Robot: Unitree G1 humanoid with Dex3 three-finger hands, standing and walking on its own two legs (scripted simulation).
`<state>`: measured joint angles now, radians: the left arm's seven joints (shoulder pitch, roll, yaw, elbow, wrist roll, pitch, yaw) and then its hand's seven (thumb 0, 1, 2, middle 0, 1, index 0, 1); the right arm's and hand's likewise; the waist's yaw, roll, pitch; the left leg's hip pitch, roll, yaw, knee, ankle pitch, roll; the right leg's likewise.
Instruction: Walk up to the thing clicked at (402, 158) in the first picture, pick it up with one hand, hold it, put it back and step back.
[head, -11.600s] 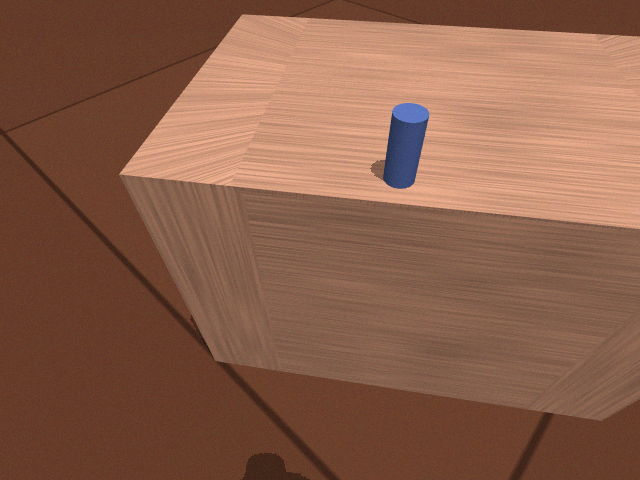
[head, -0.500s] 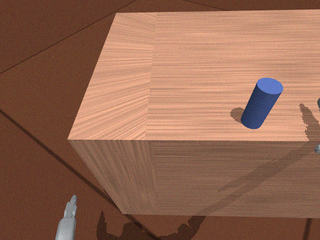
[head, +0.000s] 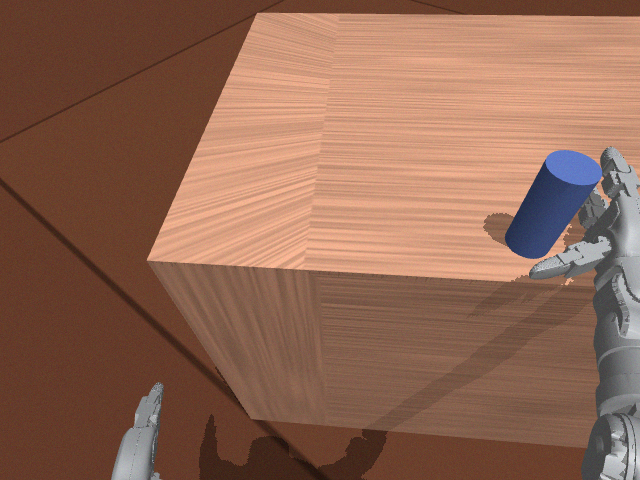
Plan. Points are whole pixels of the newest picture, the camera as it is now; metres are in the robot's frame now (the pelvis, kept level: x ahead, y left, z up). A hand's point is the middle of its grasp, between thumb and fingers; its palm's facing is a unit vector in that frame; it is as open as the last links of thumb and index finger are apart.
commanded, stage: close in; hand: right
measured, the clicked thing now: (547, 208) +0.42 -0.23 +0.12
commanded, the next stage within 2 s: rest palm in 0.14 s
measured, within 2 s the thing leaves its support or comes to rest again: leaves its support in 1.28 s
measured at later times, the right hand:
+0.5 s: hand (537, 227) +0.40 -0.22 +0.11, palm faces +0.24 +0.97 +0.01, open 16.8 cm
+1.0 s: hand (534, 219) +0.41 -0.22 +0.10, palm faces +0.25 +0.97 +0.02, open 8.5 cm
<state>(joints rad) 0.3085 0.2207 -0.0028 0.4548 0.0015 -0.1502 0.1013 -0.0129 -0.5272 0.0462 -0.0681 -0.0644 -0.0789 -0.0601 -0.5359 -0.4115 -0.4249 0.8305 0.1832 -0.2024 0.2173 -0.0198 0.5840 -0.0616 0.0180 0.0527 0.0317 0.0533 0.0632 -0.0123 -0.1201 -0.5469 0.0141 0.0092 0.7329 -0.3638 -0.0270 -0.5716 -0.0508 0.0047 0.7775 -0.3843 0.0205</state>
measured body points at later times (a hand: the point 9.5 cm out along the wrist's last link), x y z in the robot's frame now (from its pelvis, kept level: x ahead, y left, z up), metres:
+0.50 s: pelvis -0.01 +0.00 +0.00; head +0.02 +0.00 +0.45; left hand +0.14 +0.26 -0.06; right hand +0.38 -0.27 +0.11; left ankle +0.00 +0.14 -0.71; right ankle +0.00 -0.13 -0.71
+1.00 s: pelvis -0.01 +0.00 +0.00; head +0.03 -0.01 +0.45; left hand +0.14 +0.26 -0.05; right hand +0.39 -0.27 +0.10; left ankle +0.00 +0.14 -0.71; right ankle +0.00 -0.13 -0.71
